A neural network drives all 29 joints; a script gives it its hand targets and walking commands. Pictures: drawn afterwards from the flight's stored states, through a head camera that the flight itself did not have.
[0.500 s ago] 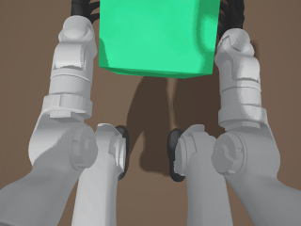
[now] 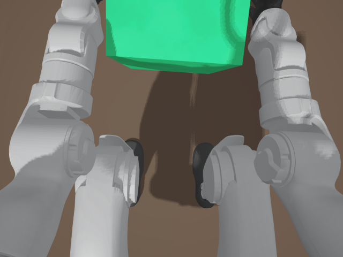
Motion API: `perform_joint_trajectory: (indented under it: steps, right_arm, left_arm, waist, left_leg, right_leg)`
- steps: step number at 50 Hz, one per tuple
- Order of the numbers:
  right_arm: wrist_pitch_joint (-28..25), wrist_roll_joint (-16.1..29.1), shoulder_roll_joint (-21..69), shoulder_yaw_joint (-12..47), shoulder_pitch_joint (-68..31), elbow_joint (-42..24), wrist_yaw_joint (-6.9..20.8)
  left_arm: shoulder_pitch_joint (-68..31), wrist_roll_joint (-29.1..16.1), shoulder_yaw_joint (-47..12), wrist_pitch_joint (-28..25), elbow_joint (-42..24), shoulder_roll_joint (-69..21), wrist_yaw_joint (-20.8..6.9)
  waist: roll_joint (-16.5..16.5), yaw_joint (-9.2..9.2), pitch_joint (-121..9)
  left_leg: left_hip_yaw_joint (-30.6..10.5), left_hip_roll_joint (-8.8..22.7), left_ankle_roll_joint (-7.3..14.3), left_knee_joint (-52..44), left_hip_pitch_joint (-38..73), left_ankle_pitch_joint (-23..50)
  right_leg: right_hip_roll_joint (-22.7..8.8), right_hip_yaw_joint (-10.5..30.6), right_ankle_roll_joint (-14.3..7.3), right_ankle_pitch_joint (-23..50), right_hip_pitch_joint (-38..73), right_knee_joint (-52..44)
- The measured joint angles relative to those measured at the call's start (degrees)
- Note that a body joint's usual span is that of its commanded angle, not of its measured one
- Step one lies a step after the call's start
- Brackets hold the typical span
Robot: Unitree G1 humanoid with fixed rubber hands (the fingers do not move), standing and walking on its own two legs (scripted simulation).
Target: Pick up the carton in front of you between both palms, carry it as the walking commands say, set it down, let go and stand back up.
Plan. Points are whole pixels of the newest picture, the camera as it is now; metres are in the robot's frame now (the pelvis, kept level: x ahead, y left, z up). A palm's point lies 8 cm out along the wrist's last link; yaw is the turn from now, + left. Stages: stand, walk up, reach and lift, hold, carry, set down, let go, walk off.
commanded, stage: set down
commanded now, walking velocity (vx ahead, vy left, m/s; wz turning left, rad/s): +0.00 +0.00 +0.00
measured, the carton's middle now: (175, 16) +0.54 +0.00 -0.23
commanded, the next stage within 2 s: none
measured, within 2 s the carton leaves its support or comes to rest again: rests again in 0.14 s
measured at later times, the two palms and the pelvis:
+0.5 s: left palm (90, 2) +0.54 +0.15 -0.18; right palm (266, 16) +0.54 -0.16 -0.17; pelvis -0.01 +0.00 -0.01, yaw +0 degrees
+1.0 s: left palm (79, 11) +0.54 +0.18 -0.20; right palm (269, 26) +0.53 -0.18 -0.20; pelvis -0.01 +0.00 -0.01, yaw +0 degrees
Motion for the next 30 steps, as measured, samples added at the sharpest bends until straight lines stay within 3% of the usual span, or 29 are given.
perform_joint_trajectory:
  steps: [14,30]
  right_arm:
    - [-1.7,0.3,-3.2,0.5,-4.6,6.1,1.3]
    - [-2.2,-2.3,-4.1,-3.1,-6.6,7.9,6.7]
  left_arm:
    - [-4.4,-0.3,0.0,-1.5,4.9,1.1,-2.4]
    - [-6.6,3.5,4.3,-1.8,6.5,2.1,-8.4]
  waist:
    - [-0.2,0.5,6.8]
    - [-0.5,0.77,10.3]
  left_leg:
    - [0.3,0.5,0.2,2.2,2.1,0.7]
    - [-0.1,0.6,0.1,3.6,3.7,0.5]
  right_leg:
    - [0.7,0.2,0.3,1.1,1.8,2.2]
    - [0.9,-0.2,0.1,1.1,3.3,3.3]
